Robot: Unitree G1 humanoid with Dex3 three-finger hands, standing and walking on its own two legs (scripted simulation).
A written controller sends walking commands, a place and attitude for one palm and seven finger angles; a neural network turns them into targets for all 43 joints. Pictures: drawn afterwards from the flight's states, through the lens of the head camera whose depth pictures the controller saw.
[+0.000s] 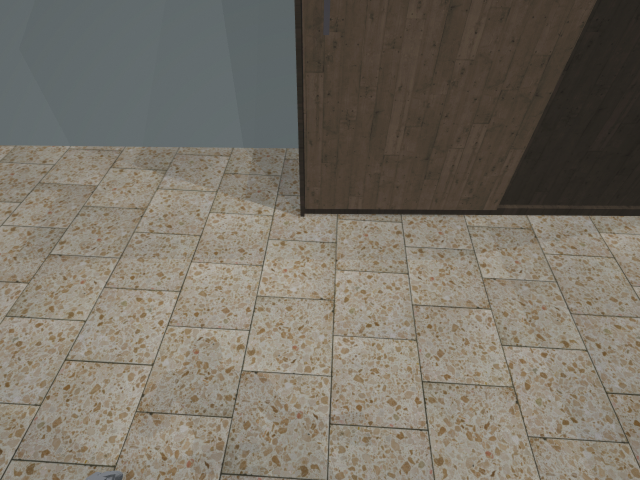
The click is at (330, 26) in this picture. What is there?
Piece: wardrobe's sliding door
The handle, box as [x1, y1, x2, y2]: [323, 0, 329, 34]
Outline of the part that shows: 324,0 323,34 328,34 329,0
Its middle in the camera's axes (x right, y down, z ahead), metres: +0.02 -0.69 +1.13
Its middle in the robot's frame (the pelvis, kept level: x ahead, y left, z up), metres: +1.32 +0.05 +0.12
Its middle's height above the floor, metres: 0.89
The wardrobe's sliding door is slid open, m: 0.00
